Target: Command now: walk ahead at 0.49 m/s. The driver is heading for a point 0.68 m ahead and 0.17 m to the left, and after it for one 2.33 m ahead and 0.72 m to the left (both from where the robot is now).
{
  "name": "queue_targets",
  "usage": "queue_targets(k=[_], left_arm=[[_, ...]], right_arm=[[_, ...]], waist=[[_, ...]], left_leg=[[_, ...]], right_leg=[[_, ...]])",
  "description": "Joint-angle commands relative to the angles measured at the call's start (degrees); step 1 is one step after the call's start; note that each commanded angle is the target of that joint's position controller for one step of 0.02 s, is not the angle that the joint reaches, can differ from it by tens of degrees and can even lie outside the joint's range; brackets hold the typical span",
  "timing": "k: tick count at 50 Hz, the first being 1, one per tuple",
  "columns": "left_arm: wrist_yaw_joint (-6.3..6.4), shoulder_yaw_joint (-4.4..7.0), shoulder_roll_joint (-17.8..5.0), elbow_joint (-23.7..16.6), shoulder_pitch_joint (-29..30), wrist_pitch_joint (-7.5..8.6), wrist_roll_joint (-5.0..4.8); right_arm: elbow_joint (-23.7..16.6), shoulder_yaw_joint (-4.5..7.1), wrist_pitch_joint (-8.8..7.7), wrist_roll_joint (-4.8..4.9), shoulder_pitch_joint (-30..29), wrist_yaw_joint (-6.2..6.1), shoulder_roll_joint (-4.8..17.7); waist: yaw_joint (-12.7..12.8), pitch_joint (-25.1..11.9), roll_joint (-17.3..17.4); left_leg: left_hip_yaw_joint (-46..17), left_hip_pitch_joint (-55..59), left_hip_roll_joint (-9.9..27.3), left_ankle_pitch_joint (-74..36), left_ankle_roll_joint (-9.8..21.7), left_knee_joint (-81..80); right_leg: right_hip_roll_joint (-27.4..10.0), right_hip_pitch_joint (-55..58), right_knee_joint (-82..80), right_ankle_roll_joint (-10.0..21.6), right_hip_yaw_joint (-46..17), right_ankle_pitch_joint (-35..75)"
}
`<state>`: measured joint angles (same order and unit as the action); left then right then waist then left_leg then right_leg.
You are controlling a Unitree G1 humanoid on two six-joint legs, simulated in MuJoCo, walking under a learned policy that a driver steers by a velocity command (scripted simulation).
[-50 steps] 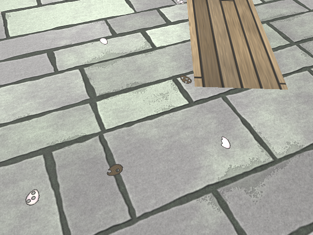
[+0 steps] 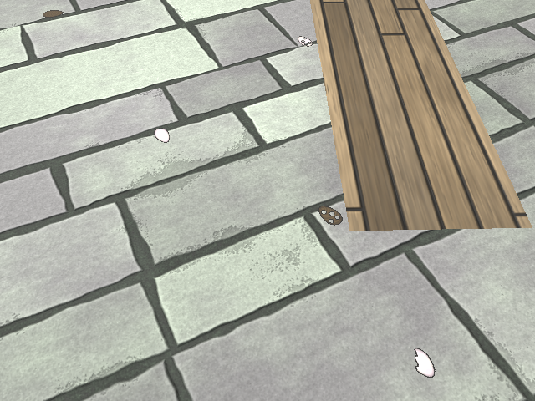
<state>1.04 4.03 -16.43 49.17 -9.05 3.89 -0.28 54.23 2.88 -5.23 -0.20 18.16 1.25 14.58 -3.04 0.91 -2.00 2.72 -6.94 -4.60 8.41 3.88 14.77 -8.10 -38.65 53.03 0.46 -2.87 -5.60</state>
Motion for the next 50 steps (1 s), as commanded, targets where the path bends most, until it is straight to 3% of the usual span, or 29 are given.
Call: queue_targets(k=[1, 6, 9, 11, 12, 13, 14, 15, 16, 17, 18, 20, 22, 23, 24, 26, 29, 34, 37, 39, 40, 41, 42, 43, 44, 45, 46, 47, 50], left_arm=[[-0.43, 0.22, -2.05, -3.07, 2.13, 0.78, 0.28], [-1.95, -0.8, -1.37, -5.93, 11.67, 1.4, -0.54], [-3.02, -0.88, -2.41, -7.67, 14.34, 1.86, -0.73], [-3.31, -0.28, -4.3, -7.21, 11.19, 2.1, -0.79], [-3.15, 0.64, -5.93, -5.85, 5.91, 2.25, -0.62], [-2.63, 2.17, -9.03, -2.93, -4.32, 2.36, -0.37], [-2.09, 3.53, -14.38, -1.29, -13.77, 2.33, 0.95], [-2.09, 3.31, -13.38, -0.07, -16.43, 1.73, -0.08], [-1.94, 1.75, -8.69, -0.48, -14.22, 1.63, -0.16], [-1.59, 1.12, -6.86, -1.27, -9.74, 1.64, 0.11], [-1.79, 0.49, -4.96, -1.39, -5.61, 1.95, 0.52], [-1.96, 0.07, -3.03, -1.29, -1.45, 2.8, 1.03], [-2.0, -0.01, -1.78, -0.44, -0.67, 3.2, 1.11], [-1.84, 0.43, -3.98, 0.02, -0.53, 3.4, 1.27], [-1.63, 0.62, -4.12, 0.33, -1.04, 3.51, 1.18], [-0.98, 0.96, -5.07, 1.17, -1.97, 3.29, 1.56], [-0.24, 1.08, -6.09, 1.37, -2.56, 2.87, 1.12], [0.25, 1.83, -8.07, 3.43, -8.08, 0.99, -0.05], [0.58, 2.48, -10.03, 2.97, -7.02, -0.41, -0.65], [0.95, 2.84, -11.39, 2.25, -5.54, -1.44, -0.85], [1.08, 2.56, -11.08, 1.71, -4.66, -1.55, -0.89], [0.88, 1.13, -6.18, -0.15, -6.94, -0.88, 0.85], [-0.08, -0.79, -1.29, -2.73, -9.22, 1.57, 0.64], [-1.04, 0.36, -6.56, -3.99, -1.87, 3.68, -1.62], [-1.31, 0.47, -7.18, -5.08, 1.07, 4.76, -2.64], [-0.7, 0.57, -6.72, -4.17, 0.88, 5.05, -1.18], [-0.16, 1.19, -7.3, -3.61, 0.08, 4.31, 0.36], [-0.09, 1.49, -7.79, -3.81, -1.32, 3.33, 0.52], [0.35, 1.15, -5.38, -4.57, -1.49, 1.15, 1.17]], right_arm=[[-3.61, 1.62, -0.9, 0.45, -2.83, -1.08, 9.07], [-0.77, 1.7, 0.06, 1.16, 3.57, -1.48, 9.76], [0.31, 2.08, 1.2, 1.28, 5.21, -1.67, 10.41], [0.15, 2.42, 1.81, 1.29, 4.21, -1.8, 11.28], [-0.04, 2.36, 2.11, 1.38, 3.43, -1.78, 11.26], [-0.57, 1.66, 2.26, 1.04, 3.11, -1.75, 9.73], [-2.43, 0.13, 1.6, 0.27, 6.04, -1.42, 5.34], [-1.57, -1.19, 0.49, 0.86, 9.71, -1.26, 1.17], [-2.13, 0.79, -0.41, 2.53, 5.32, -1.17, 8.52], [-3.91, 1.33, -0.79, 3.51, 0.3, -1.2, 9.96], [-4.21, 1.45, -0.57, 2.85, -2.7, -1.58, 9.17], [-3.55, 1.85, 0.92, 2.2, 0.04, -1.84, 6.98], [-3.07, 1.99, 2.51, 2.41, 0.71, -1.9, 4.97], [-4.07, 1.85, 3.03, 2.4, 0.4, -1.88, 3.89], [-4.68, 1.85, 3.27, 1.94, -0.86, -1.83, 4.02], [-6.01, 2.04, 3.13, 1.75, -3.84, -1.56, 4.21], [-8.02, 1.52, 2.66, 1.33, -9.28, -0.38, 3.26], [-12.85, 0.78, 2.62, 1.37, -17.99, 1.46, 2.5], [-14.67, 1.7, 2.91, 1.5, -16.86, 2.34, 4.53], [-13.25, 3.7, 3.25, 1.87, -7.42, 2.23, 8.02], [-10.84, 5.68, 3.41, 1.98, 2.19, 1.42, 11.42], [-9.47, 7.33, 3.99, 1.95, 7.37, 0.01, 17.13], [-11.5, 6.99, 3.04, 1.64, 4.68, 0.36, 19.38], [-11.83, 5.35, 2.34, 1.21, 4.98, 0.66, 13.84], [-12.2, 4.73, 1.62, 0.92, 1.7, 0.63, 11.72], [-13.1, 4.31, 1.16, 1.04, -2.37, 0.71, 10.44], [-13.95, 3.68, 1.27, 0.84, -5.82, 0.5, 8.45], [-14.84, 3.7, 1.32, 0.07, -7.05, 0.17, 9.02], [-14.95, 4.18, 1.68, 0.43, -6.8, -0.96, 10.66]], waist=[[1.56, 2.12, 4.22], [-1.77, 3.99, 4.02], [-1.51, 4.2, 4.68], [0.93, 1.86, 6.29], [4.12, -1.46, 6.71], [8.73, -8.16, 5.97], [10.04, -18.12, -1.82], [9.23, -25.54, -14.02], [10.46, -19.45, -8.21], [9.42, -11.62, -6.03], [7.76, -5.86, -1.25], [4.0, -2.83, -4.06], [2.81, -0.95, -2.22], [1.82, -0.14, -3.56], [2.16, 0.91, -1.89], [2.53, 1.63, -0.91], [4.17, 2.93, -0.07], [7.06, 5.18, 0.84], [4.42, 2.51, -1.53], [-1.48, -3.3, -3.03], [-6.56, -8.05, -1.22], [-5.55, -12.65, 9.78], [-0.61, -19.98, 16.61], [-4.15, -18.0, 9.09], [-3.02, -10.32, 7.15], [-0.06, -6.01, 1.37], [2.34, -4.4, 0.25], [3.99, -4.6, 3.06], [5.17, -4.24, 2.52]], left_leg=[[-9.51, -3.27, 14.95, -5.5, 8.11, -9.81], [-7.62, 3.44, 16.35, -6.09, 7.56, -8.18], [-8.44, 10.01, 19.14, -10.64, 6.89, -4.38], [-8.24, 12.28, 19.57, -21.77, 5.78, 0.27], [-7.39, 11.17, 18.0, -31.49, 4.84, 6.85], [-5.64, 5.43, 14.79, -32.77, 3.21, 18.45], [-2.57, -14.49, 8.64, -16.05, -0.19, 39.42], [-5.03, -29.37, 1.22, 22.82, -2.24, 55.08], [-11.12, -34.63, 4.53, 23.08, -1.26, 60.62], [-9.43, -36.49, 7.48, 18.25, -0.68, 60.51], [-8.66, -34.53, 9.76, 13.49, -0.55, 56.88], [-9.29, -28.37, 12.59, 8.14, -1.25, 52.72], [-8.97, -27.26, 12.66, 5.96, -1.21, 51.94], [-9.26, -28.7, 12.86, 4.09, -1.85, 50.39], [-9.66, -30.4, 13.18, 2.12, -2.35, 48.49], [-9.6, -32.36, 12.89, -3.58, -3.03, 42.38], [-5.69, -30.79, 11.95, -11.53, -2.84, 31.27], [-1.62, -34.08, 10.69, -9.75, -0.89, 22.61], [2.39, -28.58, 6.88, -1.89, 1.82, 21.5], [4.91, -15.61, 2.35, 2.41, 4.61, 21.06], [3.15, -0.63, 0.78, -0.64, 6.93, 16.82], [-16.83, 17.22, 12.17, 2.11, 12.07, 15.26], [-50.15, 29.36, 23.55, 11.04, 22.64, 4.89], [-47.35, 29.1, 22.84, 11.59, 19.26, 1.07], [-38.0, 21.48, 21.36, 2.3, 16.9, 1.51], [-29.64, 12.44, 18.3, -13.52, 14.44, 3.27], [-24.14, 6.08, 16.4, -21.5, 12.75, 2.78], [-23.04, 0.54, 16.36, -29.05, 13.83, 2.52], [-16.31, -6.06, 12.66, -38.43, 12.61, 2.8]], right_leg=[[0.01, 0.49, -10.23, -0.74, 0.16, 10.05], [2.52, 1.37, -20.9, -0.48, 1.91, 12.87], [3.37, 0.73, -24.19, 1.18, 1.72, 7.06], [5.24, 6.66, -25.43, 2.81, 3.15, 2.17], [7.07, 15.52, -26.91, 4.14, 4.61, 1.62], [6.27, 31.02, -26.03, 6.27, 3.76, 3.05], [-7.7, 55.17, -23.94, 12.48, -13.77, 1.16], [-16.88, 65.51, -31.93, 17.84, -35.34, -8.72], [-15.03, 60.28, -34.65, 15.11, -32.44, -14.06], [-13.24, 52.05, -36.07, 12.6, -23.45, -11.87], [-10.16, 43.19, -38.96, 10.51, -16.72, -7.76], [-7.86, 34.26, -42.77, 9.88, -9.3, -2.7], [-5.36, 30.83, -44.87, 8.82, -2.87, 1.21], [-7.11, 29.69, -45.78, 9.92, -1.37, 3.81], [-6.85, 29.94, -46.03, 10.14, 0.9, 7.34], [-6.24, 30.8, -46.98, 10.01, 4.14, 7.42], [-4.76, 31.67, -47.55, 8.63, 9.94, 9.62], [-7.97, 42.32, -44.29, 8.02, 13.31, 15.01], [-8.92, 46.61, -36.2, 6.37, 15.48, 36.31], [-7.85, 45.36, -21.5, 4.85, 16.63, 49.46], [-5.43, 37.99, -7.99, 2.68, 17.55, 43.25], [-0.12, 18.42, 11.81, -0.34, 17.61, 10.56], [11.77, 0.2, 27.03, -2.15, 5.02, -29.11], [8.42, -6.6, 28.99, -0.61, -2.89, -26.53], [6.12, -8.06, 25.8, 0.62, -2.12, -21.75], [3.75, -4.05, 20.66, 0.45, -1.94, -18.51], [2.23, -0.2, 16.76, -0.1, -1.32, -16.03], [1.92, 4.36, 16.07, -1.19, -1.74, -15.97], [3.48, 7.34, 7.0, -3.91, 0.24, -12.41]])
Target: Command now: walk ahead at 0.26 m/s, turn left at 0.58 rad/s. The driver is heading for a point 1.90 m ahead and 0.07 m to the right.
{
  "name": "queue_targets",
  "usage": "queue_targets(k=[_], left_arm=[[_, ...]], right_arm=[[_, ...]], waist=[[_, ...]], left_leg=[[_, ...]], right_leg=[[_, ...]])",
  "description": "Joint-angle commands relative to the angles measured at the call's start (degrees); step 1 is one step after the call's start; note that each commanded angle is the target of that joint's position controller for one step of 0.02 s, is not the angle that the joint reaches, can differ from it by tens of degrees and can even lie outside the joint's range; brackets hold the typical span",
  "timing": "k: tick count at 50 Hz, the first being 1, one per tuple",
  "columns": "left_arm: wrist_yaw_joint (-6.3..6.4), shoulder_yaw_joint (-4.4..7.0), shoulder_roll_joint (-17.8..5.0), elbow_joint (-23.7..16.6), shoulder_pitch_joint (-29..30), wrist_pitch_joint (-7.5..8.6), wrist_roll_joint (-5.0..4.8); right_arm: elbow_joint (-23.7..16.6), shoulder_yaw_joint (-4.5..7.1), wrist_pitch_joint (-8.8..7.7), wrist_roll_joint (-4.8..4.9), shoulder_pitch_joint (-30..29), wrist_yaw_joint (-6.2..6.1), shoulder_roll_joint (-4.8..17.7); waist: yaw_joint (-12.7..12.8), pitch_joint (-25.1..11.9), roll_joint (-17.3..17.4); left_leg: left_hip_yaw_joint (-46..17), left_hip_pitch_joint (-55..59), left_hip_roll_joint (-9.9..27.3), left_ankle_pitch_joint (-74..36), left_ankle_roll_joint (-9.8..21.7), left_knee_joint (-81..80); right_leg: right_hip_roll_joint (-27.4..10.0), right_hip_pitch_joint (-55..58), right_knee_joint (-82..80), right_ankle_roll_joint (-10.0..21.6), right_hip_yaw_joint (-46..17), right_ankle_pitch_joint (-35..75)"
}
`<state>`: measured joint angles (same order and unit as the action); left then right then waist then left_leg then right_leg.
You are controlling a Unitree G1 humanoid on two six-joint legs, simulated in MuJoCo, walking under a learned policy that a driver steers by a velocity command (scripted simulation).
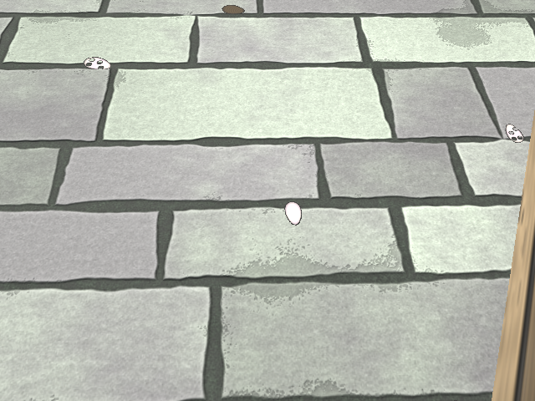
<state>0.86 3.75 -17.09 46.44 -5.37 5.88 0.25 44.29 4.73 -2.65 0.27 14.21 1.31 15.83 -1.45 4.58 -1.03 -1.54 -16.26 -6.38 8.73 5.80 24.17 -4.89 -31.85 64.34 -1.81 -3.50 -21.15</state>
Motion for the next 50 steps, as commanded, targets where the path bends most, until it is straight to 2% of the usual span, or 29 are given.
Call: queue_targets(k=[1, 4, 6, 8, 10, 11, 12, 13, 14, 15, 16, 17, 18, 19, 21, 23, 25, 26, 27, 28, 29, 30, 31, 33, 36, 43, 50], left_arm=[[0.67, 1.15, -4.08, -2.63, -3.53, -1.13, 0.8], [0.33, 0.44, -2.86, -4.34, 1.0, -1.43, 0.5], [-0.37, 0.24, -3.07, -4.94, 3.3, -1.48, 0.01], [-0.92, 0.28, -3.71, -5.46, 4.86, -1.4, 0.08], [-1.24, 0.77, -5.35, -5.52, 4.33, -0.94, 0.51], [-1.31, 0.99, -5.92, -5.27, 3.19, -0.54, 0.73], [-1.3, 1.05, -5.89, -4.78, 1.12, 0.02, 1.1], [-1.0, 1.3, -7.8, -4.86, -0.53, 0.58, 2.13], [-0.63, 1.47, -10.46, -5.31, -1.62, 0.39, 3.47], [-0.51, 0.8, -6.39, -3.8, -4.83, -0.6, 2.94], [-0.99, -0.29, -3.5, -3.83, -4.72, -1.15, 0.89], [-1.16, -0.38, -3.63, -4.04, -3.49, -1.82, 0.32], [-1.31, -0.45, -4.1, -4.17, -1.45, -2.4, 0.39], [-1.24, -0.52, -4.32, -4.49, 0.83, -2.83, 0.43], [-1.24, -0.37, -4.6, -4.3, 3.97, -3.95, 0.94], [-1.0, -0.22, -4.55, -3.39, 2.83, -4.49, 0.84], [-0.75, -0.21, -4.87, -2.54, 1.87, -4.68, 0.25], [-0.65, -0.38, -4.62, -2.22, 1.61, -4.77, -0.05], [-0.66, -0.73, -3.82, -1.55, 0.17, -4.66, -0.16], [-0.88, -1.12, -2.97, -1.17, -0.58, -4.32, 0.29], [-1.15, -0.97, -2.94, -1.3, -1.59, -4.05, 0.86], [-1.17, -1.15, -2.42, -1.19, 0.52, -3.95, 1.27], [-1.07, -1.14, -2.2, -0.98, 1.09, -3.96, 1.09], [-0.53, -1.04, -2.25, 0.37, -0.39, -4.17, 0.6], [-0.3, -0.89, -2.46, 2.04, -1.57, -4.27, 0.44], [0.16, -0.58, -2.79, 5.56, -1.73, -5.11, -0.02], [0.88, -0.35, -3.18, 8.77, -1.67, -5.85, -0.24]], right_arm=[[-4.95, 2.56, -0.57, 0.25, -2.17, -1.51, 10.12], [-5.0, 2.71, 1.23, 0.99, -0.81, -2.74, 10.28], [-4.84, 2.35, 2.04, 0.88, -0.11, -3.3, 9.41], [-4.29, 1.92, 2.4, 0.45, 0.91, -3.52, 8.51], [-4.12, 1.48, 2.46, 0.0, 0.79, -3.66, 7.71], [-4.19, 1.21, 2.38, -0.08, 0.16, -3.72, 7.26], [-4.32, 0.85, 2.28, 0.06, -1.04, -3.73, 6.67], [-4.8, 0.31, 1.86, -0.56, -0.18, -3.61, 5.24], [-4.68, -0.12, 1.23, -1.11, 5.59, -3.48, 3.92], [-4.15, -0.41, 1.55, -0.41, 8.11, -3.41, 4.72], [-3.53, 0.52, 2.32, -0.13, 7.67, -3.22, 8.99], [-3.73, 0.98, 3.45, 0.23, 3.82, -3.4, 9.62], [-3.54, 1.03, 4.62, 0.33, 2.3, -3.63, 8.91], [-3.42, 1.08, 5.56, 0.08, 1.45, -3.88, 8.56], [-2.48, 0.07, 6.04, 0.13, 2.29, -3.76, 4.98], [-1.57, -0.59, 5.4, -0.15, 1.66, -3.59, 3.13], [-0.29, -0.36, 4.95, -0.15, 2.39, -3.36, 3.57], [0.42, -0.29, 4.85, -0.32, 2.89, -3.19, 3.6], [0.24, -0.25, 4.81, -0.88, 1.98, -3.1, 4.28], [-0.67, -0.07, 4.75, -1.65, 0.72, -3.21, 6.31], [-0.46, 0.51, 4.8, -1.47, -0.73, -3.33, 9.03], [0.06, -0.06, 4.31, -1.41, -1.04, -3.01, 6.18], [0.24, -0.67, 3.64, -1.69, -1.69, -2.87, 4.39], [0.75, -0.74, 2.35, -1.59, -2.3, -2.83, 4.61], [2.24, -0.86, 1.3, -0.95, 0.12, -2.89, 4.66], [4.71, -1.28, 1.27, -0.62, 1.53, -2.98, 4.02], [7.36, -1.6, 1.32, -0.5, 1.53, -2.86, 3.45]], waist=[[3.05, -7.86, 2.29], [1.19, -10.33, 5.3], [-0.3, -11.04, 6.6], [-1.27, -10.56, 7.14], [-0.81, -9.93, 7.61], [-0.04, -9.69, 7.93], [1.78, -9.72, 7.64], [2.04, -12.34, 4.6], [-0.76, -16.89, -4.17], [0.4, -21.83, -14.35], [1.02, -20.43, -8.61], [1.65, -16.94, -5.21], [1.14, -13.42, -3.44], [0.68, -11.02, -3.58], [-0.75, -8.32, -6.71], [0.49, -9.62, -8.4], [0.13, -11.08, -7.77], [-0.36, -10.94, -7.33], [-0.15, -10.36, -6.25], [0.59, -9.5, -3.3], [3.37, -7.02, 2.98], [2.45, -5.81, 4.84], [2.47, -4.75, 5.22], [2.93, -3.85, 5.84], [2.43, -4.76, 4.03], [1.87, -5.08, 1.84], [1.86, -5.34, 1.52]], left_leg=[[-10.96, 2.66, 13.31, -40.04, 9.88, -5.99], [-9.62, 2.14, 10.49, -35.84, 6.29, -3.85], [-10.25, 3.36, 10.64, -30.21, 4.56, -2.99], [-12.78, 5.32, 11.94, -26.02, 4.21, -1.39], [-16.16, 8.16, 13.63, -24.74, 4.22, 1.81], [-17.44, 9.26, 13.82, -24.48, 3.9, 3.91], [-17.28, 9.11, 12.42, -23.54, 2.67, 7.01], [-15.81, 6.86, 8.84, -19.71, 0.39, 12.39], [-12.09, -1.62, 3.33, -0.6, -2.63, 22.0], [-9.0, -8.42, 0.21, 28.76, -6.18, 32.55], [-10.24, -10.43, 2.47, 32.67, -7.77, 37.85], [-9.19, -12.45, 3.45, 30.6, -9.0, 41.67], [-8.11, -13.34, 4.46, 27.84, -9.71, 41.58], [-7.54, -12.12, 5.98, 24.92, -10.03, 39.05], [-3.47, -5.08, 6.6, 21.6, -10.31, 27.64], [-1.36, -0.18, 6.52, 17.62, -9.98, 18.49], [-0.26, 4.51, 6.26, 8.54, -8.79, 9.05], [0.58, 7.48, 5.82, 4.08, -7.76, 3.88], [-0.4, 9.73, 6.54, 1.72, -6.48, 1.04], [-4.73, 11.13, 10.69, -0.06, -4.57, 0.39], [-6.99, 5.26, 12.3, 7.19, -1.99, 0.6], [-6.83, -1.15, 11.48, 16.3, -1.46, -1.48], [-6.62, -3.7, 10.97, 18.35, -2.4, -2.95], [-5.94, -3.91, 10.33, 12.95, -4.21, -2.8], [-5.26, -1.21, 9.9, 5.16, -4.54, -0.81], [-4.18, 1.21, 9.11, -2.24, -4.25, 0.19], [-3.24, 2.87, 8.56, -6.47, -4.18, -0.02]], right_leg=[[1.42, 0.08, -8.82, -2.23, 1.48, 5.99], [4.45, 3.68, -21.09, -2.68, 1.62, 16.68], [5.28, 5.3, -26.98, -2.53, 1.59, 22.18], [5.33, 5.74, -30.17, -2.12, 0.73, 22.93], [4.99, 6.02, -32.87, -0.65, -0.27, 19.95], [4.91, 7.18, -35.02, 0.53, -0.16, 19.4], [4.63, 11.04, -39.93, 2.15, 0.47, 24.29], [0.11, 19.1, -41.02, 4.71, -3.12, 40.9], [-9.52, 31.73, -37.06, 11.99, -12.48, 63.97], [-18.31, 37.48, -38.51, 21.13, -24.01, 65.16], [-18.48, 34.72, -40.09, 21.42, -26.55, 52.81], [-15.58, 32.08, -40.94, 18.97, -23.59, 41.91], [-13.27, 27.66, -42.82, 16.99, -20.53, 32.81], [-11.76, 23.17, -44.88, 15.57, -18.43, 25.18], [-6.32, 15.57, -47.64, 12.6, -11.48, 17.81], [-4.69, 15.86, -47.52, 12.42, -8.66, 17.32], [-4.8, 16.77, -46.27, 12.22, -8.25, 13.65], [-4.37, 15.61, -46.02, 11.21, -7.82, 9.85], [-3.46, 13.71, -46.23, 8.89, -7.48, 4.5], [-2.25, 10.94, -44.94, 5.98, -6.16, -0.5], [1.89, 11.32, -43.83, 3.46, -1.62, -2.55], [3.3, 16.54, -41.56, 1.7, 0.76, 1.4], [3.38, 18.98, -39.86, 1.5, 0.89, 4.73], [3.12, 20.07, -38.2, 2.53, 0.8, 9.61], [2.94, 20.5, -37.49, 2.88, 0.69, 15.26], [2.83, 22.27, -36.7, 2.23, 0.61, 21.17], [2.72, 23.54, -36.6, 2.02, 0.55, 22.94]])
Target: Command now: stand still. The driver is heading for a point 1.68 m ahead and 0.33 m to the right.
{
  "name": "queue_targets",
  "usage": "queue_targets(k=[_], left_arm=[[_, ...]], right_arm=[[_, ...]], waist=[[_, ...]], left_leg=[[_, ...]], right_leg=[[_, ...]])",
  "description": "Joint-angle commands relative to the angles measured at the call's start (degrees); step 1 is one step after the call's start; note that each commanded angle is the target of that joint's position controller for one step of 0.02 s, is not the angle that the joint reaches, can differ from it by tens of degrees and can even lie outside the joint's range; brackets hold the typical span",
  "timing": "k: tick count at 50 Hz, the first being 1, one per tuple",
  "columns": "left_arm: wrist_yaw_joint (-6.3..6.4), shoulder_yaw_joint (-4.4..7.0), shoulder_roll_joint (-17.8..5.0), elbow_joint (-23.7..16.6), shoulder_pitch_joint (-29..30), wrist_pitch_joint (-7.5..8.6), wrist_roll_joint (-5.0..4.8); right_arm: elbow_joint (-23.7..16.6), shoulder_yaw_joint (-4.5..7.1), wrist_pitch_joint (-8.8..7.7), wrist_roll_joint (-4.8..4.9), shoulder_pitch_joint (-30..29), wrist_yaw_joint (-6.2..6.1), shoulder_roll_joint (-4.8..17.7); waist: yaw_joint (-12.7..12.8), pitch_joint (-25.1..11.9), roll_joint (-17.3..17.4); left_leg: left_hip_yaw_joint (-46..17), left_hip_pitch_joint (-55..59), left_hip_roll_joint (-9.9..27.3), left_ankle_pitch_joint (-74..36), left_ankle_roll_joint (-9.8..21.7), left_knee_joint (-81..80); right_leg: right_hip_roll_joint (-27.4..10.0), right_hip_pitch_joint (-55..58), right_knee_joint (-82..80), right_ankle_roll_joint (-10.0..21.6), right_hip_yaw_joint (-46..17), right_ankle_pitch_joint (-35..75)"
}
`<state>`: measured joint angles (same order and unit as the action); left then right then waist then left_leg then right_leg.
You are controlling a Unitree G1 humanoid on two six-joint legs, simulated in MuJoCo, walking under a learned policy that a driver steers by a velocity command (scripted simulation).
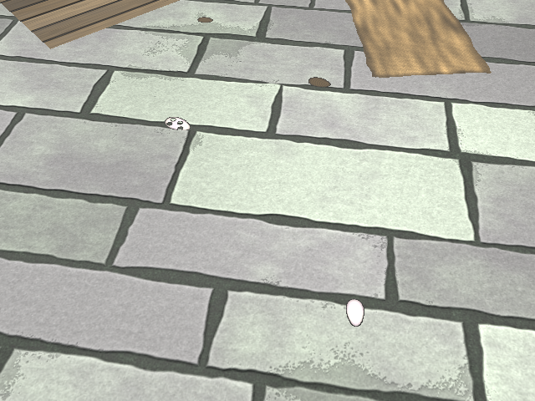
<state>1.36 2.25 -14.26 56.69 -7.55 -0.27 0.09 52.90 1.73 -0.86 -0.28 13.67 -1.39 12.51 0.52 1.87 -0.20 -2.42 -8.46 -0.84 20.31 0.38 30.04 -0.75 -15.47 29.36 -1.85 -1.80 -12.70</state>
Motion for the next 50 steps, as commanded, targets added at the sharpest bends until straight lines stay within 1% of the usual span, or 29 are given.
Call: queue_targets(k=[1, 3, 5, 7, 8, 10, 13, 14, 15, 16, 17, 18, 20, 22, 24, 28, 31, 34, 36, 38, 39, 40, 41, 42, 43, 45, 46, 48, 50], left_arm=[[0.46, 1.17, -6.02, -1.07, 0.54, 0.23, -0.09], [0.55, 1.03, -5.38, 0.17, -0.23, 0.04, -0.09], [0.53, 1.12, -5.2, 0.55, 0.71, -0.02, -0.47], [0.16, 1.14, -5.44, -1.37, 4.68, 1.27, -1.06], [-0.22, 1.08, -5.27, -2.12, 5.84, 2.31, -1.48], [-1.17, 1.15, -5.12, -2.42, 5.57, 4.33, -1.94], [-2.23, 2.01, -5.31, 2.13, -4.85, 5.76, -2.03], [-2.13, 3.02, -7.24, 4.29, -10.95, 5.6, -1.58], [-1.91, 4.43, -12.2, 5.53, -18.05, 5.63, -1.46], [-2.63, 4.31, -14.17, 6.4, -22.92, 5.99, -1.04], [-2.64, 2.71, -9.75, 5.3, -17.87, 6.59, -0.68], [-2.85, 1.9, -7.17, 3.56, -14.1, 6.97, -0.59], [-3.06, 1.11, -5.99, 2.02, -10.39, 6.92, -0.53], [-2.69, 0.47, -5.14, 2.34, -11.96, 6.42, -0.25], [-1.89, 0.55, -6.53, 2.78, -14.17, 5.95, -0.18], [-0.75, 0.79, -8.37, 2.32, -15.54, 5.34, -0.04], [-0.58, 0.98, -8.33, 3.1, -18.42, 5.27, -0.68], [-0.45, 1.47, -8.55, 3.44, -18.77, 4.86, -1.21], [-0.43, 2.07, -9.86, 2.84, -17.45, 4.38, -1.01], [-0.41, 1.88, -9.3, 2.03, -16.32, 3.44, -0.34], [-0.42, 0.88, -6.99, 0.59, -17.51, 3.32, 0.72], [-1.18, -1.43, 1.98, 0.65, -25.27, 4.55, -0.07], [-1.45, 0.0, -4.54, 0.44, -19.86, 6.14, -1.74], [-1.56, 1.02, -8.04, -2.01, -13.76, 7.17, -3.12], [-1.06, 1.2, -8.4, -2.69, -10.17, 7.53, -2.69], [-0.72, 1.59, -6.48, -2.47, -11.75, 6.73, -1.41], [-0.73, 1.65, -5.45, -2.25, -12.62, 5.98, -1.4], [-0.61, 1.54, -4.17, -2.91, -11.49, 4.92, -1.22], [-0.44, 1.79, -5.01, -5.12, -6.31, 4.52, -0.71]], right_arm=[[-0.87, 1.35, -0.45, 0.04, 2.07, -0.15, 6.71], [0.45, 1.26, -0.34, 0.09, 3.25, -0.18, 6.37], [1.02, 2.02, -0.02, 0.68, 3.75, -0.32, 8.76], [1.01, 2.91, -0.54, 1.21, 5.27, -0.47, 11.85], [1.14, 3.23, -1.2, 1.44, 5.42, -0.58, 12.51], [1.33, 3.15, -2.54, 1.46, 5.21, -0.51, 11.38], [0.15, 3.06, -2.48, 2.14, 0.49, 0.05, 10.84], [-0.67, 2.75, -2.71, 1.73, -1.14, 0.1, 10.05], [-2.61, 1.76, -3.23, 1.4, -2.79, 0.04, 6.5], [-4.08, 1.61, -4.24, 1.52, -2.31, -0.17, 5.46], [-3.6, 2.29, -4.86, 2.83, -1.46, 0.19, 7.85], [-3.09, 2.35, -5.48, 2.88, -1.67, 0.8, 8.25], [-2.95, 3.0, -5.53, 2.48, -2.86, 0.84, 8.53], [-3.1, 3.01, -4.95, 1.81, -3.27, 1.35, 7.09], [-4.11, 2.85, -4.52, 1.3, -5.94, 1.5, 5.94], [-7.48, 1.62, -4.51, 1.48, -14.93, 2.0, 3.82], [-9.05, 1.24, -4.58, 1.85, -19.55, 2.75, 4.35], [-10.39, 1.42, -4.88, 2.02, -21.19, 3.61, 5.8], [-9.85, 2.37, -5.07, 1.89, -17.5, 3.79, 8.09], [-5.28, 4.7, -4.73, 1.97, -1.75, 3.13, 11.99], [-3.08, 5.69, -4.45, 1.22, 8.62, 2.51, 15.82], [-1.44, 5.86, -4.39, 0.88, 11.46, 3.2, 18.18], [-1.8, 4.19, -4.7, 1.26, 9.08, 3.38, 12.3], [-2.6, 3.48, -5.12, 1.3, 3.42, 3.24, 10.36], [-3.46, 2.92, -5.45, 0.87, -1.34, 3.36, 9.1], [-3.53, 2.38, -6.2, -0.39, -4.93, 3.67, 7.18], [-3.06, 2.12, -6.22, -0.23, -5.08, 3.83, 6.22], [-1.95, 2.23, -6.43, 0.17, -3.22, 3.51, 7.33], [-1.02, 2.64, -6.29, 0.06, -1.29, 2.64, 9.27]], waist=[[-0.1, -2.57, 0.73], [-0.22, -3.58, 1.34], [-0.98, -0.25, 5.03], [-2.83, 5.85, 9.58], [-3.08, 8.39, 10.64], [-2.37, 9.93, 10.31], [3.28, 4.99, 7.49], [5.79, 1.85, 4.88], [7.82, -1.06, -8.76], [8.26, -4.59, -18.16], [5.1, -1.05, -10.54], [3.75, 1.51, -6.74], [1.99, 3.04, -3.46], [1.63, 2.73, -5.12], [2.03, 2.93, -4.08], [3.68, 4.49, -4.1], [4.55, 6.04, -4.39], [3.01, 6.24, -4.33], [-0.06, 2.49, -5.45], [-8.09, -7.6, -5.91], [-10.66, -15.75, 0.66], [-5.49, -24.84, 17.32], [-7.43, -19.63, 11.64], [-6.13, -10.33, 9.21], [-4.34, -5.86, 2.56], [-0.3, -4.17, 3.35], [0.64, -3.69, 3.88], [1.13, -1.49, 3.34], [0.44, 0.63, 2.39]], left_leg=[[-2.27, -4.82, 2.97, -18.19, 1.24, -6.01], [-2.09, -4.14, 2.68, -12.16, 1.56, -7.33], [-6.02, -5.29, 4.39, 7.48, 4.67, -11.1], [-17.95, -4.62, 12.71, 23.35, 9.94, -18.02], [-22.49, -4.44, 16.24, 23.85, 12.02, -19.95], [-23.19, -0.67, 18.22, 14.53, 12.87, -19.02], [-12.0, -7.43, 11.92, 0.94, 8.27, -12.59], [-7.42, -12.09, 8.42, -7.77, 6.17, -5.46], [2.02, -21.14, 0.63, -8.19, 1.64, 13.59], [0.36, -30.49, -3.69, 11.43, -0.02, 29.3], [-4.26, -35.33, 0.27, 11.15, 1.34, 37.76], [-4.46, -35.13, 2.69, 5.88, 2.78, 38.58], [-2.13, -35.98, 6.82, -3.38, 3.67, 34.85], [-0.26, -32.63, 7.75, -7.16, 2.39, 30.61], [1.57, -33.67, 7.46, -10.26, 0.66, 25.54], [3.66, -30.1, 5.7, -19.32, -0.89, 9.96], [4.37, -26.84, 4.33, -23.39, -0.3, 3.91], [3.06, -26.54, 4.16, -21.9, 1.98, 0.38], [4.26, -19.88, 2.06, -18.55, 3.81, -0.08], [6.23, 0.88, -0.73, -16.74, 6.75, 0.18], [-7.04, 19.26, 10.32, -13.07, 10.36, 1.63], [-36.93, 34.34, 23.04, 5.17, 19.52, -8.44], [-40.86, 30.04, 21.44, 11.14, 16.94, -14.67], [-32.07, 21.64, 20.05, 7.0, 14.41, -15.73], [-24.5, 12.32, 17.64, -1.86, 12.81, -17.21], [-16.25, 2.11, 14.83, -12.08, 12.64, -19.56], [-13.52, -0.18, 13.62, -12.86, 12.8, -21.01], [-10.27, -3.36, 13.49, -15.68, 13.78, -23.06], [-9.17, -3.58, 13.69, -14.22, 14.38, -25.23]], right_leg=[[-1.42, 7.24, -1.67, 2.03, -1.14, 14.47], [-0.47, 7.64, -1.37, 1.93, 0.0, 9.23], [3.14, 2.27, 3.45, 1.75, 3.84, -7.72], [3.09, -8.68, 10.39, 2.5, 5.02, -12.4], [1.12, -12.22, 13.28, 3.54, 3.36, -11.83], [-1.53, -16.46, 13.84, 5.33, 1.57, -13.91], [1.6, 4.93, -1.0, 5.88, 5.57, -2.41], [1.09, 14.59, -1.9, 6.18, 2.54, -0.07], [-9.4, 22.85, -10.61, 11.24, -16.0, -7.17], [-19.8, 28.98, -18.79, 18.32, -37.63, -9.36], [-20.97, 26.35, -18.1, 18.29, -36.14, -11.9], [-17.86, 22.93, -16.87, 15.69, -28.13, -4.75], [-15.07, 19.4, -19.83, 13.41, -20.44, -4.05], [-12.43, 16.95, -21.29, 12.6, -13.86, 4.47], [-11.55, 16.97, -22.1, 12.86, -10.06, 11.16], [-10.03, 12.57, -24.05, 12.26, -4.74, 13.74], [-11.06, 12.33, -25.04, 12.36, -3.35, 12.92], [-13.69, 17.99, -22.57, 11.37, -2.72, 17.92], [-14.28, 21.05, -16.55, 10.16, -1.7, 33.17], [-10.6, 17.2, 2.5, 7.65, 1.4, 46.65], [-7.22, 3.26, 21.1, 6.13, 2.92, 28.61], [4.29, -16.35, 40.54, 3.2, 0.15, -16.15], [2.11, -22.63, 47.42, 4.59, -6.59, -19.35], [-0.71, -26.38, 48.28, 5.75, -5.05, -14.4], [-3.82, -23.52, 45.44, 6.14, -3.77, -8.8], [-7.49, -17.03, 40.53, 5.65, -3.99, -3.31], [-7.83, -15.4, 38.73, 5.41, -3.73, -3.04], [-8.73, -16.35, 34.69, 4.48, -2.77, -2.66], [-9.48, -21.11, 28.63, 2.8, -2.52, 2.49]])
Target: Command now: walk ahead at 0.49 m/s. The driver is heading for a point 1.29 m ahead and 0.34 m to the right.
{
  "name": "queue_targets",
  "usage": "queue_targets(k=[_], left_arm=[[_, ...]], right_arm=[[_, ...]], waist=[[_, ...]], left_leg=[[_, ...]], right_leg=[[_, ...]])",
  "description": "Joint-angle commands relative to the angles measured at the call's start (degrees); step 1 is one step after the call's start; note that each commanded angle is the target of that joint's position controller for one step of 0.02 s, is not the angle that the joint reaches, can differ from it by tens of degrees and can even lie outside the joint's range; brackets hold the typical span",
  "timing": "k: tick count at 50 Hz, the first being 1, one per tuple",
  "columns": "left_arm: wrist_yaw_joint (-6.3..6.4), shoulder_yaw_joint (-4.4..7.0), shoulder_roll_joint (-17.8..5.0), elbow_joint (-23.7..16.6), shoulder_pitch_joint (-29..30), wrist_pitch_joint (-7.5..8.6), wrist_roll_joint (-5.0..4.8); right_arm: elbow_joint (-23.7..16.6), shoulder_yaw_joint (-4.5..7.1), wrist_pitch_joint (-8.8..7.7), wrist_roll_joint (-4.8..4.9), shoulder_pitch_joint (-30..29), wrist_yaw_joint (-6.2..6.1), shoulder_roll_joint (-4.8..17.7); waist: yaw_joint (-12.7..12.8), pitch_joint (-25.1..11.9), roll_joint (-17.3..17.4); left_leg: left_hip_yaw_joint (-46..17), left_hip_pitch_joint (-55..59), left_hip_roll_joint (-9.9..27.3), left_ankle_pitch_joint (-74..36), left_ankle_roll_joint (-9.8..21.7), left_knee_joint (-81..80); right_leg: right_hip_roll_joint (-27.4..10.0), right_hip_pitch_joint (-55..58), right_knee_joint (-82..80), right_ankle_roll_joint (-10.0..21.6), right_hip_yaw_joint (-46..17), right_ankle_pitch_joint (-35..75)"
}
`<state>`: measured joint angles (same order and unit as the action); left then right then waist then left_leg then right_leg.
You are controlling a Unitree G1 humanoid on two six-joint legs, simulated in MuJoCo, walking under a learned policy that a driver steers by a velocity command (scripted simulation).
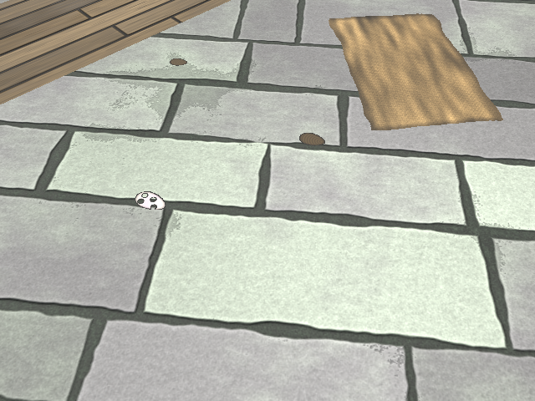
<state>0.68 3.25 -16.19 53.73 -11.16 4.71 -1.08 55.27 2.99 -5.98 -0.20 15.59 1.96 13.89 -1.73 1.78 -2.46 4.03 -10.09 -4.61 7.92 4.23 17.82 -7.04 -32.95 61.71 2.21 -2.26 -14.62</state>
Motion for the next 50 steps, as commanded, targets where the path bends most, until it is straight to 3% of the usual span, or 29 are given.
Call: queue_targets(k=[1, 6, 11, 13, 14, 15, 16, 17, 18, 19, 20, 21, 22, 24, 26, 27, 28, 29, 33, 38, 41, 42, 43, 44, 45, 46, 47, 48, 50], left_arm=[[0.22, 0.94, -3.33, -2.97, -0.34, -0.45, 0.7], [-0.79, 0.15, -1.43, -5.97, 9.65, 0.43, 0.64], [-2.4, -0.36, -2.01, -9.34, 16.76, 0.98, 0.02], [-2.98, -0.03, -3.37, -9.91, 15.83, 1.28, -0.08], [-3.07, 0.47, -4.56, -9.48, 13.23, 1.4, -0.09], [-2.97, 1.45, -6.21, -7.9, 7.3, 1.48, 0.0], [-2.52, 2.95, -9.16, -4.79, -3.02, 1.42, 0.15], [-2.07, 4.36, -14.74, -3.02, -12.31, 1.26, 1.41], [-2.17, 4.06, -13.54, -1.88, -14.9, 0.69, 0.51], [-2.19, 2.52, -9.35, -2.35, -11.89, 0.69, 0.18], [-1.92, 1.89, -7.29, -3.66, -7.0, 0.73, 0.49], [-2.16, 1.21, -5.44, -4.21, -2.75, 0.89, 1.06], [-2.19, 0.95, -4.56, -4.54, -0.41, 1.3, 1.56], [-2.57, 0.75, -3.63, -4.04, 0.14, 1.57, 1.57], [-2.26, 1.2, -5.66, -3.28, -0.74, 1.87, 1.4], [-2.02, 1.09, -5.02, -2.74, -2.4, 2.0, 1.19], [-1.65, 1.44, -6.51, -2.2, -3.13, 1.78, 1.31], [-1.31, 1.49, -6.43, -1.93, -4.01, 1.6, 1.23], [-0.57, 1.44, -6.95, -0.59, -7.54, 1.14, 0.62], [-0.25, 1.83, -7.46, 2.15, -12.27, -0.12, 0.08], [0.08, 2.39, -8.56, 2.24, -11.07, -1.0, -0.04], [0.07, 2.39, -8.64, 2.03, -10.2, -1.29, -0.11], [0.04, 1.8, -7.26, 1.65, -9.73, -1.56, 0.14], [0.06, 0.7, -5.03, -0.04, -10.27, -1.53, 1.23], [-0.47, -1.34, 2.8, 0.18, -17.86, -0.39, 0.74], [-0.49, 0.28, -4.15, 0.67, -13.73, 0.65, -0.78], [-0.46, 1.24, -7.0, -1.15, -8.62, 1.21, -2.05], [0.05, 1.41, -6.77, -1.6, -5.39, 1.07, -1.75], [0.3, 1.85, -4.56, -1.04, -7.54, 0.04, -0.96]], right_arm=[[-3.01, 1.42, -0.98, -0.01, -2.06, -1.15, 8.25], [-1.2, 1.33, -0.26, 0.75, 3.31, -2.22, 9.22], [1.43, 1.62, 1.2, 1.18, 8.3, -2.42, 9.82], [1.6, 2.01, 1.9, 1.25, 7.87, -2.61, 10.6], [1.33, 2.18, 2.19, 1.21, 6.87, -2.67, 11.15], [0.98, 2.14, 2.55, 1.17, 5.57, -2.67, 11.18], [0.4, 1.5, 2.74, 0.76, 5.33, -2.69, 9.74], [-1.14, -0.12, 2.07, 0.05, 9.8, -2.3, 5.08], [-0.12, -1.34, 0.71, 0.48, 12.31, -1.9, 1.47], [-0.99, 0.33, -0.58, 2.03, 7.66, -1.58, 8.09], [-2.71, 0.71, -1.3, 3.15, 2.45, -1.51, 9.67], [-3.13, 0.85, -1.25, 2.44, -0.93, -1.92, 9.2], [-3.08, 1.22, -0.76, 1.83, -0.08, -2.24, 8.54], [-2.37, 1.08, 0.63, 1.23, 2.12, -2.26, 6.0], [-3.0, 0.9, 1.64, 1.14, 0.66, -2.53, 4.77], [-3.6, 1.08, 1.8, 0.6, -1.57, -2.62, 5.52], [-4.56, 1.03, 1.73, 0.5, -3.39, -2.57, 5.0], [-5.06, 1.12, 1.63, 0.38, -5.52, -2.55, 5.29], [-7.27, 0.45, 1.07, 0.68, -13.62, -1.71, 3.66], [-10.14, 0.08, 0.5, 1.32, -20.65, -0.25, 4.32], [-10.21, 0.81, 0.06, 1.39, -18.04, 0.4, 6.53], [-9.12, 1.65, -0.07, 1.22, -13.56, 0.27, 7.96], [-6.22, 3.16, -0.11, 1.08, -3.92, -0.18, 10.62], [-4.22, 4.39, -0.09, 0.15, 6.84, -0.84, 15.09], [-2.93, 4.84, 0.31, 0.3, 9.21, -0.57, 17.61], [-3.69, 3.23, 0.15, 0.62, 8.14, -0.65, 11.76], [-4.37, 2.51, -0.16, 0.56, 3.54, -0.95, 9.52], [-5.01, 1.86, -0.41, 0.27, -0.97, -0.91, 7.69], [-5.0, 1.37, -1.0, -0.62, -4.91, -0.85, 5.48]], waist=[[2.09, 1.24, 4.23], [-1.19, 2.26, 4.55], [-2.85, 3.67, 4.9], [-1.29, 2.56, 5.93], [0.46, 0.77, 6.93], [3.94, -2.99, 7.39], [8.2, -9.59, 6.73], [8.46, -19.52, -2.21], [7.86, -25.87, -12.86], [8.56, -19.86, -8.39], [7.5, -12.42, -5.78], [5.75, -6.46, -0.15], [3.38, -5.01, -1.97], [1.19, -3.86, -1.84], [0.47, -1.74, -1.42], [1.25, -0.57, -0.22], [1.16, -0.34, -1.11], [1.85, -0.16, -0.22], [4.26, 1.25, -0.23], [5.85, 3.25, -0.57], [3.06, 1.06, -2.04], [0.31, -1.67, -2.5], [-4.12, -7.37, -1.55], [-7.28, -16.44, 4.87], [-3.11, -23.54, 19.89], [-5.41, -20.7, 13.35], [-4.67, -12.66, 11.26], [-2.93, -7.59, 6.12], [0.72, -4.61, 8.01]], left_leg=[[-14.65, -0.88, 17.11, -2.59, 10.12, -13.33], [-8.02, 1.1, 14.17, -6.18, 7.23, -13.16], [-8.37, 11.72, 18.09, -9.46, 6.73, -8.79], [-8.83, 15.26, 19.69, -15.4, 5.75, -5.51], [-8.4, 15.95, 19.55, -23.37, 5.08, -2.37], [-6.69, 15.38, 17.89, -33.44, 4.03, 4.62], [-4.56, 9.77, 14.85, -34.4, 2.35, 16.43], [-1.54, -10.4, 8.78, -16.63, -1.14, 37.95], [-5.4, -25.18, 0.67, 22.58, -3.2, 53.3], [-11.19, -31.63, 4.2, 23.53, -1.69, 59.18], [-9.57, -33.68, 7.22, 18.98, -0.73, 59.04], [-7.96, -31.68, 9.96, 13.89, -0.47, 54.95], [-8.33, -28.43, 11.91, 10.51, -0.76, 51.3], [-8.39, -23.64, 13.2, 8.31, -1.55, 47.74], [-7.76, -25.03, 13.83, 6.06, -2.6, 43.74], [-7.44, -26.89, 13.92, 3.83, -3.07, 41.19], [-7.33, -28.78, 13.84, 0.29, -3.69, 37.08], [-7.12, -29.43, 13.81, -3.13, -4.02, 33.83], [-4.54, -26.33, 11.2, -13.71, -4.1, 19.77], [-4.81, -28.08, 9.77, -11.36, -2.54, 12.53], [-3.67, -22.55, 7.91, -4.9, -0.38, 10.65], [-2.24, -14.83, 6.09, -3.92, 0.64, 9.63], [-2.04, -1.23, 5.54, -5.06, 2.24, 9.54], [-14.0, 17.26, 16.42, -5.5, 5.76, 11.5], [-39.99, 34.59, 28.67, 6.86, 13.79, 4.49], [-41.64, 31.39, 27.34, 13.35, 11.41, 0.6], [-32.81, 23.98, 25.89, 11.22, 8.62, -0.75], [-25.58, 15.3, 23.23, 5.78, 6.38, -2.81], [-17.22, 5.88, 21.16, -1.73, 5.89, -6.08]], right_leg=[[-2.9, -5.76, -6.98, -1.77, -1.74, 7.92], [0.31, -3.13, -24.52, -2.24, 1.78, 21.9], [1.85, -5.51, -31.5, -0.73, 1.65, 17.94], [2.74, -3.29, -33.06, 0.74, 1.99, 13.27], [4.15, 1.15, -33.47, 1.63, 3.13, 11.0], [6.25, 9.77, -34.57, 2.97, 5.09, 10.72], [5.64, 24.83, -33.47, 5.06, 4.31, 12.29], [-8.5, 48.83, -32.15, 12.21, -15.09, 9.96], [-16.55, 58.7, -41.74, 18.08, -37.98, 0.09], [-14.58, 54.47, -44.24, 15.33, -35.32, -5.08], [-12.69, 46.25, -45.33, 13.1, -26.75, -2.73], [-9.69, 36.63, -47.8, 11.16, -19.67, 2.79], [-8.75, 31.04, -49.27, 11.07, -16.27, 6.91], [-6.87, 25.27, -52.34, 11.3, -12.26, 9.97], [-6.97, 22.5, -54.75, 12.3, -9.62, 12.3], [-5.72, 23.05, -54.79, 11.74, -7.02, 17.26], [-6.15, 23.95, -55.31, 11.82, -6.59, 16.6], [-5.32, 24.44, -55.75, 11.23, -5.47, 16.1], [-3.13, 25.08, -56.39, 9.08, -0.72, 15.82], [-6.83, 34.54, -53.12, 8.5, -1.12, 17.0], [-8.44, 38.66, -47.64, 7.01, -1.33, 27.86], [-7.26, 37.69, -42.0, 6.18, -0.84, 36.83], [-4.13, 33.42, -31.25, 4.66, 0.74, 39.55], [0.06, 20.69, -13.04, 2.65, 3.17, 23.1], [10.28, -1.48, 5.6, -0.56, 2.02, -16.19], [7.73, -6.92, 12.29, 0.3, -5.88, -19.0], [5.11, -10.05, 13.05, 1.15, -5.21, -13.79], [2.2, -7.71, 10.62, 1.37, -3.94, -8.61], [-0.96, -1.68, 6.55, 0.82, -4.68, -2.63]])
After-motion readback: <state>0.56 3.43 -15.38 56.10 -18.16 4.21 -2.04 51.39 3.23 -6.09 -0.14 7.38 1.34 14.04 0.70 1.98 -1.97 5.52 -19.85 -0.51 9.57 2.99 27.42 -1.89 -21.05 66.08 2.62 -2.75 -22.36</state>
